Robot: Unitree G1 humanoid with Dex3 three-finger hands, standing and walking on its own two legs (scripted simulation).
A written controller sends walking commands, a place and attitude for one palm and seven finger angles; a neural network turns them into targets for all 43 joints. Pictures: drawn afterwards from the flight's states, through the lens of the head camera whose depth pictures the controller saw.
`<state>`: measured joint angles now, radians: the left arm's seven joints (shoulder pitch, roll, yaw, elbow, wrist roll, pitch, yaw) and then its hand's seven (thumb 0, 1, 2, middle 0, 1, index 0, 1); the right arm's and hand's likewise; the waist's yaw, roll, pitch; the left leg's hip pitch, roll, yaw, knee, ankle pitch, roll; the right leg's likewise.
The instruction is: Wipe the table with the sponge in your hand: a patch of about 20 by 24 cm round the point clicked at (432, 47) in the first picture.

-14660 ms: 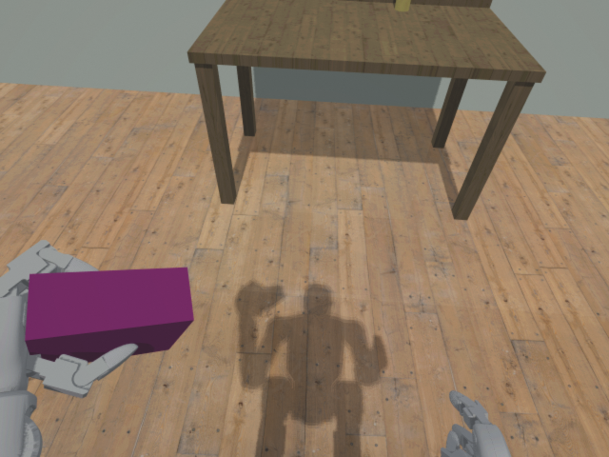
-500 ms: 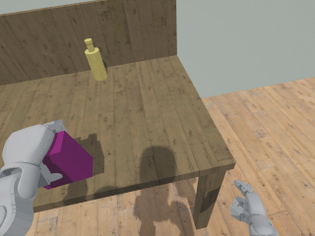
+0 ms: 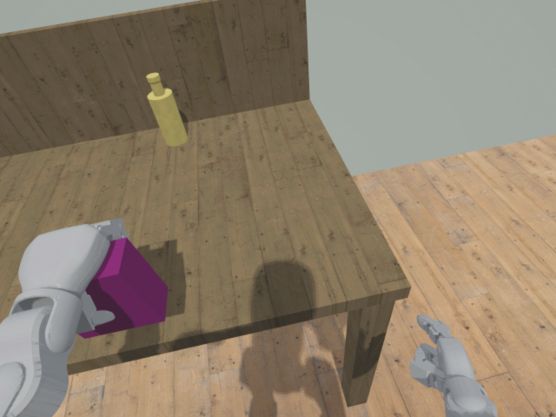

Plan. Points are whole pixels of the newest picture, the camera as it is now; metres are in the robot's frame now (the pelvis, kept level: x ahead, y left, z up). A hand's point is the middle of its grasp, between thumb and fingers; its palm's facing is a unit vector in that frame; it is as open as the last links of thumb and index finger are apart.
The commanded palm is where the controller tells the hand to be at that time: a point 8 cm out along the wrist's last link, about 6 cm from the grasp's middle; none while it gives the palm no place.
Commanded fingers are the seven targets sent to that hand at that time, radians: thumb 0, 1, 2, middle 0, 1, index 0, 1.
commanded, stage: turn the palm down, sponge in hand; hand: left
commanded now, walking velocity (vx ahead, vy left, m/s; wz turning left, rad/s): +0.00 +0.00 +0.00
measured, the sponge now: (113, 298) +0.22 +0.28 +0.08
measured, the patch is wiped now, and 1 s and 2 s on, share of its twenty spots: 0.00 0.00 0.00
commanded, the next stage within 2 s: move the sponge above the wiping area in 0.04 s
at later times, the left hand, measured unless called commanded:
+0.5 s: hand (95, 279) +0.23 +0.30 +0.12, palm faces +0.02 -0.08 -1.00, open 9.9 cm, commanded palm +0.20 +0.29 +0.19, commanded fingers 0.00 0.10 1.30 -1.20 -1.60 -1.20 -1.60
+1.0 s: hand (109, 272) +0.25 +0.29 +0.10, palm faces +0.00 -0.08 -1.00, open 9.9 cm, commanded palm +0.23 +0.29 +0.17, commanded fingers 0.00 0.10 1.30 -1.20 -1.60 -1.20 -1.60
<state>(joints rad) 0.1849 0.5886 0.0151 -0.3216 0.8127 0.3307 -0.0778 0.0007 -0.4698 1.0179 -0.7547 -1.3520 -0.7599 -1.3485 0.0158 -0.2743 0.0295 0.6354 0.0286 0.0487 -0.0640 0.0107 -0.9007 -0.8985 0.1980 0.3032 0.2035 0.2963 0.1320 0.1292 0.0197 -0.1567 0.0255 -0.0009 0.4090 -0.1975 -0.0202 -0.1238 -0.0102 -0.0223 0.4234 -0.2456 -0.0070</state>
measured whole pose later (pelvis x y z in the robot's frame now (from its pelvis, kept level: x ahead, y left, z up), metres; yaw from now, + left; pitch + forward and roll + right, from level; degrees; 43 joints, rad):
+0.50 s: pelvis +0.00 +0.01 +0.00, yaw +0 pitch -3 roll +0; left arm 0.14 0.57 0.00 -0.23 0.83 0.31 -0.06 0.00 -0.47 1.02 -0.75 -1.35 -0.76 -1.35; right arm 0.03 -0.26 0.03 0.65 0.03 0.04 -0.07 0.01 -0.90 -0.90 0.20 0.30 0.20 0.30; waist 0.13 0.11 0.03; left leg -0.16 0.02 0.00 0.41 -0.20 -0.01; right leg -0.12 -0.01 -0.02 0.41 -0.24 0.00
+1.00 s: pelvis +0.00 +0.01 +0.00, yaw +0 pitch -3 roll +0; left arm 0.06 0.53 -0.05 -0.13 0.87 0.35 -0.04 0.00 -0.47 1.02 -0.75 -1.35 -0.76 -1.35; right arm 0.01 -0.26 0.04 0.66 0.04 0.05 -0.06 0.01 -0.90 -0.90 0.20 0.30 0.20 0.30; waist 0.12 0.11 0.02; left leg -0.16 0.02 0.00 0.40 -0.20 -0.01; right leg -0.12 -0.02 -0.02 0.40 -0.24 0.00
